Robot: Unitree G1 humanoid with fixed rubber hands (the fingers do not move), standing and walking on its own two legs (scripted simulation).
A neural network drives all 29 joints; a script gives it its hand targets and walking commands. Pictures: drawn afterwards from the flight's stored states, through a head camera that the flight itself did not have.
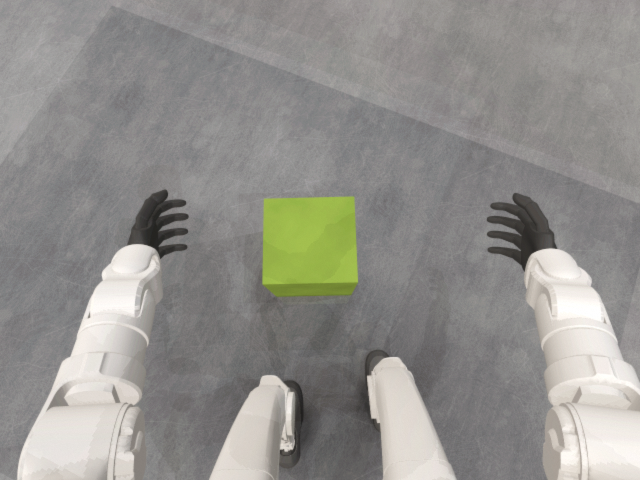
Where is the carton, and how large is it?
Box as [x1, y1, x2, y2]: [262, 196, 357, 296]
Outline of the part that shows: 353,196 264,199 262,284 276,296 351,294 357,282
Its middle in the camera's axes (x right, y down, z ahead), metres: -0.02 +0.02 +0.99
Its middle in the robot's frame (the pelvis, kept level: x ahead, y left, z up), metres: +0.49 +0.02 -0.57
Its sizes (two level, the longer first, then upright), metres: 0.210 0.200 0.250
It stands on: the floor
